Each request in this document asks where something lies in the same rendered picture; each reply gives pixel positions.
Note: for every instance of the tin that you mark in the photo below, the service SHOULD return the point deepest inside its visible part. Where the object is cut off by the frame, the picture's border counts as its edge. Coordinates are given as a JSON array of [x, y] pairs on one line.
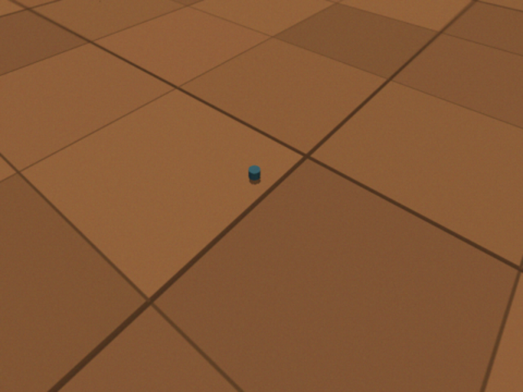
[[254, 172]]

